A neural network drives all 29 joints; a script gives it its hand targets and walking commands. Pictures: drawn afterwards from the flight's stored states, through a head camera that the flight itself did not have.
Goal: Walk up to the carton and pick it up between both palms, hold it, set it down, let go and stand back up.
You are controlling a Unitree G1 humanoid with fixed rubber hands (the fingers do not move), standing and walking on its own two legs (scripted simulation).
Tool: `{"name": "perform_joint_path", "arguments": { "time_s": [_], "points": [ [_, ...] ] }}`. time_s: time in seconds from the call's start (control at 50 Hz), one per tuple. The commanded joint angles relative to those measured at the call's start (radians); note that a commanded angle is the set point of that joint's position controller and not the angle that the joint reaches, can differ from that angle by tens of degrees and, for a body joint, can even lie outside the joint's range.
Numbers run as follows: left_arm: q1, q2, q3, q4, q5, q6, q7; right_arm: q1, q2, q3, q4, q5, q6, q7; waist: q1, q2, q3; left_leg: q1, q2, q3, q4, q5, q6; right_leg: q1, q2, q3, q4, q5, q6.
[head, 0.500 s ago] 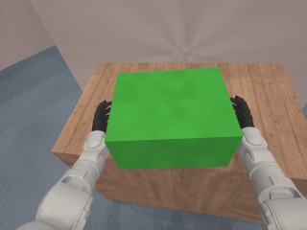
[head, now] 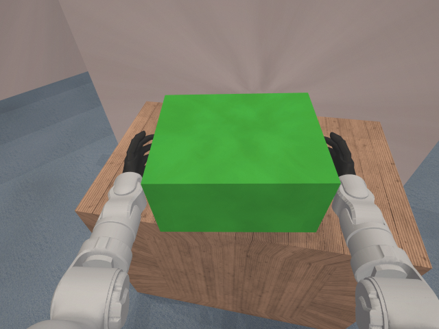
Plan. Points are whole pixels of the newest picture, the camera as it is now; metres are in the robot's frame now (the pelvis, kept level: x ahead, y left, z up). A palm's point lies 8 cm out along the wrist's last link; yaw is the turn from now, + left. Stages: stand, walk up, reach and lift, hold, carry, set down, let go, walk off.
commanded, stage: reach and lift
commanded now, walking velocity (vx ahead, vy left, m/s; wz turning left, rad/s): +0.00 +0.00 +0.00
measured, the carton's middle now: (236, 160) +0.42 -0.02 +0.08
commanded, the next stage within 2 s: hold in 1.20 s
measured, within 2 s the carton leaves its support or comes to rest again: neither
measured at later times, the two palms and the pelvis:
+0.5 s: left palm (129, 156) +0.39 +0.18 +0.13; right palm (343, 156) +0.38 -0.22 +0.12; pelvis +0.03 +0.00 +0.01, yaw -1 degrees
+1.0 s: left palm (120, 157) +0.37 +0.19 +0.15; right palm (348, 170) +0.35 -0.21 +0.12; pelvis +0.01 +0.02 +0.01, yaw -3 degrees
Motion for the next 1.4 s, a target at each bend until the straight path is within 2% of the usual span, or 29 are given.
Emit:
{"name": "perform_joint_path", "arguments": {
  "time_s": [0.0, 0.1, 0.14, 0.16, 0.24, 0.26, 0.32, 0.38, 0.42, 0.48, 0.56, 0.62, 0.66, 0.68, 0.72, 0.76, 0.9, 0.94, 0.98, 1.04, 1.12, 1.14, 1.16, 1.18, 1.2, 1.24, 1.28, 1.32, 1.38],
  "points": [
    [-0.922, -0.704, -0.414, -0.471, -0.029, -0.086, -0.102, -0.858, 0.663, 0.385, -0.393, 0.022, -0.064, 0.175, -0.001, 0.041, -0.654, -0.013, 0.007, -0.053, -0.129, 0.047, -0.037, 0.391, 0.031, 0.093, -0.009, 0.003, -0.01],
    [-0.881, -0.7, -0.432, -0.505, -0.047, -0.032, -0.089, -0.871, 0.665, 0.429, -0.461, 0.045, -0.021, 0.17, 0.015, -0.029, -0.671, -0.046, -0.001, -0.056, -0.135, 0.039, -0.022, 0.42, 0.032, 0.105, -0.021, -0.003, -0.003],
    [-0.859, -0.706, -0.453, -0.576, -0.058, -0.006, -0.09, -0.855, 0.673, 0.465, -0.52, 0.07, 0.001, 0.161, 0.014, -0.034, -0.71, -0.035, -0.004, -0.061, -0.124, 0.093, -0.025, 0.455, 0.038, 0.112, -0.021, 0.044, -0.001],
    [-0.836, -0.685, -0.428, -0.546, -0.05, 0.011, -0.093, -0.863, 0.66, 0.468, -0.53, 0.077, 0.014, 0.156, 0.027, -0.057, -0.68, -0.06, -0.006, -0.058, -0.131, 0.077, -0.019, 0.457, 0.037, 0.114, -0.029, 0.032, 0.003],
    [-0.74, -0.673, -0.422, -0.64, -0.047, 0.085, -0.106, -0.802, 0.663, 0.517, -0.613, 0.119, 0.075, 0.138, 0.029, -0.095, -0.637, -0.06, -0.016, -0.062, -0.131, 0.147, -0.008, 0.526, 0.037, 0.134, -0.033, 0.126, 0.011],
    [-0.729, -0.653, -0.396, -0.649, -0.033, 0.106, -0.116, -0.786, 0.662, 0.519, -0.616, 0.119, 0.095, 0.132, 0.039, -0.127, -0.612, -0.071, -0.018, -0.062, -0.137, 0.143, -0.003, 0.544, 0.039, 0.134, -0.037, 0.139, 0.017],
    [-0.612, -0.628, -0.371, -0.718, -0.007, 0.18, -0.144, -0.731, 0.651, 0.562, -0.701, 0.154, 0.138, 0.109, 0.04, -0.146, -0.579, -0.056, -0.028, -0.058, -0.141, 0.217, 0.002, 0.635, 0.038, 0.15, -0.031, 0.275, 0.032],
    [-0.527, -0.593, -0.34, -0.801, 0.028, 0.259, -0.177, -0.629, 0.62, 0.552, -0.718, 0.161, 0.193, 0.087, 0.027, -0.139, -0.484, -0.028, -0.035, -0.048, -0.157, 0.237, 0.001, 0.677, 0.038, 0.155, -0.039, 0.351, 0.042],
    [-0.471, -0.592, -0.362, -0.928, 0.03, 0.301, -0.186, -0.566, 0.611, 0.578, -0.81, 0.186, 0.209, 0.073, 0.019, -0.114, -0.525, 0.009, -0.035, -0.047, -0.145, 0.336, -0.013, 0.743, 0.05, 0.156, -0.023, 0.488, 0.047],
    [-0.425, -0.605, -0.427, -1.103, 0.015, 0.355, -0.186, -0.542, 0.577, 0.594, -0.965, 0.212, 0.226, 0.057, -0.007, -0.053, -0.568, 0.073, -0.033, -0.051, -0.115, 0.442, -0.047, 0.767, 0.061, 0.148, -0.002, 0.604, 0.038],
    [-0.4, -0.582, -0.469, -1.227, 0.015, 0.434, -0.18, -0.488, 0.489, 0.547, -1.044, 0.203, 0.262, 0.06, -0.038, 0.028, -0.503, 0.131, -0.026, -0.047, -0.099, 0.461, -0.081, 0.695, 0.073, 0.122, -0.017, 0.536, 0.018],
    [-0.401, -0.523, -0.426, -1.197, 0.055, 0.484, -0.184, -0.453, 0.427, 0.47, -0.962, 0.168, 0.287, 0.077, -0.054, 0.057, -0.366, 0.143, -0.016, -0.035, -0.127, 0.346, -0.085, 0.596, 0.068, 0.102, -0.053, 0.347, 0.002],
    [-0.401, -0.504, -0.413, -1.204, 0.072, 0.511, -0.183, -0.466, 0.401, 0.447, -0.947, 0.164, 0.289, 0.09, -0.048, 0.084, -0.355, 0.174, -0.006, -0.028, -0.125, 0.335, -0.089, 0.548, 0.073, 0.09, -0.067, 0.264, -0.01],
    [-0.404, -0.504, -0.414, -1.202, 0.079, 0.524, -0.178, -0.473, 0.389, 0.441, -0.942, 0.166, 0.288, 0.098, -0.044, 0.108, -0.332, 0.178, -0.001, -0.027, -0.125, 0.33, -0.094, 0.52, 0.073, 0.085, -0.069, 0.229, -0.014],
    [-0.409, -0.504, -0.4, -1.177, 0.085, 0.542, -0.174, -0.493, 0.384, 0.418, -0.915, 0.163, 0.287, 0.111, -0.049, 0.113, -0.305, 0.192, 0.003, -0.022, -0.123, 0.323, -0.096, 0.495, 0.072, 0.079, -0.075, 0.199, -0.02],
    [-0.411, -0.504, -0.383, -1.154, 0.087, 0.554, -0.167, -0.525, 0.374, 0.414, -0.905, 0.164, 0.282, 0.123, -0.035, 0.121, -0.299, 0.191, 0.013, -0.026, -0.127, 0.305, -0.094, 0.489, 0.075, 0.071, -0.077, 0.167, -0.026],
    [-0.456, -0.53, -0.34, -1.043, 0.087, 0.558, -0.149, -0.653, 0.387, 0.391, -0.857, 0.138, 0.255, 0.172, -0.003, 0.056, -0.349, 0.169, 0.032, -0.025, -0.161, 0.192, -0.059, 0.47, 0.077, 0.061, -0.082, 0.079, -0.033],
    [-0.458, -0.547, -0.331, -1.013, 0.083, 0.553, -0.147, -0.689, 0.398, 0.395, -0.856, 0.127, 0.245, 0.185, 0.008, 0.019, -0.377, 0.173, 0.039, -0.029, -0.162, 0.193, -0.05, 0.479, 0.078, 0.061, -0.079, 0.078, -0.03],
    [-0.454, -0.572, -0.357, -1.039, 0.07, 0.539, -0.141, -0.702, 0.422, 0.431, -0.903, 0.141, 0.231, 0.194, 0.026, 0.002, -0.456, 0.199, 0.04, -0.031, -0.148, 0.261, -0.047, 0.5, 0.084, 0.065, -0.075, 0.126, -0.025],
    [-0.443, -0.57, -0.352, -1.022, 0.06, 0.531, -0.138, -0.741, 0.423, 0.466, -0.95, 0.154, 0.232, 0.189, 0.038, -0.046, -0.48, 0.177, 0.035, -0.033, -0.134, 0.309, -0.04, 0.546, 0.088, 0.077, -0.076, 0.177, -0.019],
    [-0.444, -0.563, -0.336, -1.014, 0.065, 0.547, -0.155, -0.725, 0.443, 0.471, -0.925, 0.156, 0.264, 0.185, 0.04, -0.074, -0.442, 0.116, 0.027, -0.024, -0.157, 0.237, -0.024, 0.569, 0.08, 0.088, -0.078, 0.156, -0.015],
    [-0.459, -0.564, -0.34, -1.025, 0.059, 0.549, -0.16, -0.725, 0.448, 0.471, -0.92, 0.156, 0.268, 0.184, 0.037, -0.076, -0.442, 0.103, 0.025, -0.025, -0.159, 0.22, -0.023, 0.576, 0.078, 0.091, -0.076, 0.149, -0.016],
    [-0.793, -0.568, -0.395, -0.957, -0.04, 0.528, -0.163, -0.921, 0.421, 0.358, -0.915, 0.127, 0.259, 0.205, -0.047, -0.097, -0.498, 0.022, 0.027, -0.033, -0.21, 0.013, -0.045, 0.518, 0.075, 0.083, -0.072, 0.014, 0.017],
    [-0.732, -0.597, -0.391, -0.928, -0.027, 0.511, -0.15, -0.884, 0.487, 0.367, -0.874, 0.109, 0.257, 0.223, -0.026, -0.081, -0.457, -0.013, 0.041, -0.035, -0.232, -0.025, -0.023, 0.523, 0.073, 0.082, -0.07, 0.002, 0.009],
    [-0.743, -0.598, -0.405, -0.945, -0.033, 0.507, -0.148, -0.87, 0.482, 0.362, -0.862, 0.104, 0.253, 0.229, -0.044, -0.093, -0.464, -0.014, 0.041, -0.032, -0.232, -0.021, -0.02, 0.535, 0.069, 0.09, -0.069, 0.018, 0.012],
    [-0.709, -0.611, -0.426, -0.979, -0.03, 0.516, -0.148, -0.843, 0.519, 0.397, -0.873, 0.109, 0.259, 0.216, -0.033, -0.07, -0.493, 0.018, 0.028, -0.013, -0.21, 0.044, -0.024, 0.584, 0.058, 0.108, -0.069, 0.075, 0.004],
    [-0.657, -0.604, -0.418, -1.021, -0.024, 0.53, -0.16, -0.831, 0.558, 0.465, -0.925, 0.151, 0.282, 0.179, -0.02, -0.061, -0.571, 0.024, -0.007, 0.003, -0.163, 0.194, -0.03, 0.706, 0.057, 0.133, -0.044, 0.242, 0.005],
    [-0.56, -0.564, -0.371, -1.055, 0.0, 0.55, -0.18, -0.776, 0.577, 0.531, -0.983, 0.208, 0.321, 0.126, -0.001, -0.05, -0.603, 0.002, -0.036, 0.004, -0.134, 0.307, -0.032, 0.822, 0.057, 0.147, -0.018, 0.418, 0.016],
    [-0.431, -0.455, -0.222, -1.07, 0.084, 0.61, -0.221, -0.644, 0.536, 0.541, -0.93, 0.251, 0.387, 0.063, 0.011, -0.042, -0.489, -0.022, -0.051, 0.009, -0.153, 0.293, -0.03, 0.866, 0.035, 0.149, -0.006, 0.525, 0.045]
  ]
}}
